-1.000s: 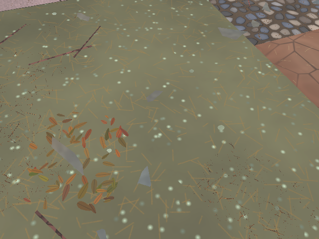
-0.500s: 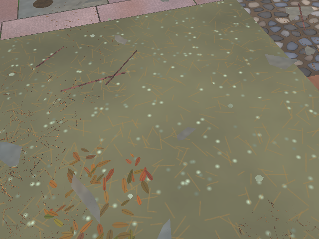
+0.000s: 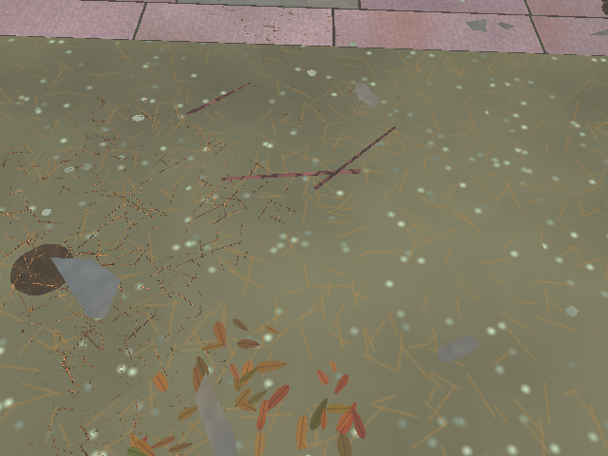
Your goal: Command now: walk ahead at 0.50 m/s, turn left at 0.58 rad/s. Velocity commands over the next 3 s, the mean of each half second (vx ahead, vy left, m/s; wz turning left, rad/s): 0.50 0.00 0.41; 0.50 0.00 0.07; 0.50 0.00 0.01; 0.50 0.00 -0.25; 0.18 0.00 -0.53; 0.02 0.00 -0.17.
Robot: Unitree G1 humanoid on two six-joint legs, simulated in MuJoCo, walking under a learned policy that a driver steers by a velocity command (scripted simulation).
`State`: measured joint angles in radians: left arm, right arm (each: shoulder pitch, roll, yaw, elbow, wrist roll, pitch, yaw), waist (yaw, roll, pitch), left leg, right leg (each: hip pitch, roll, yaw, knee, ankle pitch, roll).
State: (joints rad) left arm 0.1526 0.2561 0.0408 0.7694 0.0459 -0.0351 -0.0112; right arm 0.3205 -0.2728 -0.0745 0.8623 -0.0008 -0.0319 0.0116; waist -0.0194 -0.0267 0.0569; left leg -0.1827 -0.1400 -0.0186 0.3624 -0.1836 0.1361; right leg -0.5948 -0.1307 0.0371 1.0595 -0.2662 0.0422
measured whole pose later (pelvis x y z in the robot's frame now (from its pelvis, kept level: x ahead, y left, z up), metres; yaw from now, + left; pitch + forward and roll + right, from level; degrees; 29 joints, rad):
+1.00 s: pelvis +0.52 +0.05 +0.00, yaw +12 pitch +0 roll +0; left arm 0.28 0.26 0.04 0.91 0.03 -0.04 -0.02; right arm 0.28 -0.24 -0.03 0.89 -0.01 -0.07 0.01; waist 0.01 -0.03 0.03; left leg -0.18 -0.06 0.08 0.35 -0.17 0.10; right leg -0.46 -0.06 0.00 1.06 -0.29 -0.05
